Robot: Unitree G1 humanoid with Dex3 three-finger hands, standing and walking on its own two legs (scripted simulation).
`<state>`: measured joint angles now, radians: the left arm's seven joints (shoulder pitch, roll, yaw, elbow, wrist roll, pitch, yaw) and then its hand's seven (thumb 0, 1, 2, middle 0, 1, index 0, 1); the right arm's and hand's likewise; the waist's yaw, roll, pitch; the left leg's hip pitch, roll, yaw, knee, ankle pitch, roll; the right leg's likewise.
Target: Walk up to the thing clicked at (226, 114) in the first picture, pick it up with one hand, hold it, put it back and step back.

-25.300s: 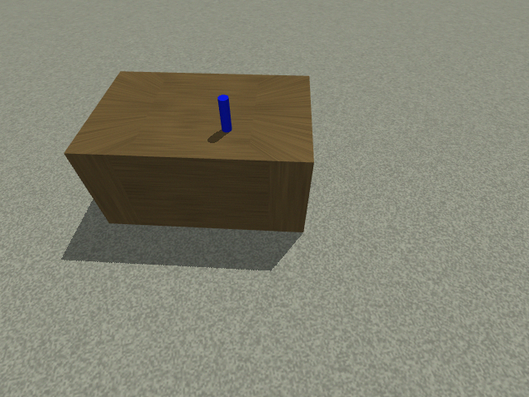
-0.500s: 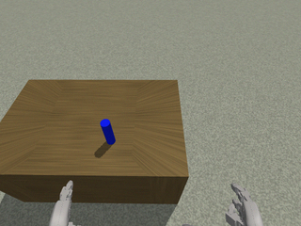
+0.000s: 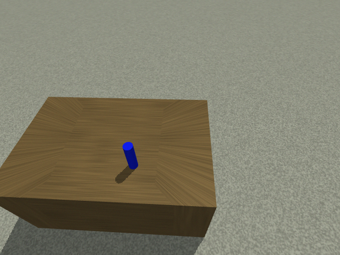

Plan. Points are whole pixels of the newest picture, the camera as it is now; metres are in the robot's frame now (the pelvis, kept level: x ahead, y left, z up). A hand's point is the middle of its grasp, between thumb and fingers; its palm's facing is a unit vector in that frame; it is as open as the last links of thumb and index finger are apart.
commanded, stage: stand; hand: left
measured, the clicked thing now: (130, 156) +0.52 +0.19 -0.24
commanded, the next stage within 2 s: step back in 1.98 s
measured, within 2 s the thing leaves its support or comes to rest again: neither
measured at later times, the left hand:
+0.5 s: hand out of the picture +0.05 +0.24 -0.14, palm faces +0.01 -0.94 -0.35, open 7.4 cm
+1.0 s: hand out of the picture +0.06 +0.24 -0.14, palm faces -0.01 -0.94 -0.35, open 7.4 cm
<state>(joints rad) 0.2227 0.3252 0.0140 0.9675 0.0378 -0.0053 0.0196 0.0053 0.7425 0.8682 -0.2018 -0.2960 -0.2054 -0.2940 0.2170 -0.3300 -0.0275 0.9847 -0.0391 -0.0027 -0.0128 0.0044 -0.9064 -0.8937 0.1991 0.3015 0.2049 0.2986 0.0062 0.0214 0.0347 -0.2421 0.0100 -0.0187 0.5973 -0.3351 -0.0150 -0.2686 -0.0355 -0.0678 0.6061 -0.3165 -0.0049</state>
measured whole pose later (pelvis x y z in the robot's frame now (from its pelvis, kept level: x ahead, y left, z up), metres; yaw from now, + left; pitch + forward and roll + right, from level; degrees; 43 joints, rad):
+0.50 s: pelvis -0.01 +0.00 +0.02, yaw +0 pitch -4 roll +0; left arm 0.12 0.31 0.01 1.18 0.03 -0.01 0.01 0.01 0.90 0.90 -0.20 -0.30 -0.21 -0.30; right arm 0.14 -0.33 0.00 1.13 -0.02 -0.01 -0.01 0.00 -0.91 -0.89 0.20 0.30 0.21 0.30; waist 0.01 0.04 0.04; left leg -0.09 0.02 -0.02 0.35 -0.20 -0.02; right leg -0.11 -0.02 -0.08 0.35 -0.18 -0.01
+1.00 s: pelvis +0.00 +0.00 +0.02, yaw +0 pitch -3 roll +0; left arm 0.10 0.31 0.01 1.19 0.02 -0.01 0.00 0.01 0.90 0.90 -0.20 -0.30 -0.21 -0.30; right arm 0.14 -0.34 0.00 1.15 -0.02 -0.01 -0.01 0.00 -0.91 -0.89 0.20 0.30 0.21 0.30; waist 0.01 0.03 0.05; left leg -0.08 0.02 -0.01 0.31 -0.19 -0.02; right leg -0.11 -0.02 -0.07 0.33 -0.17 0.00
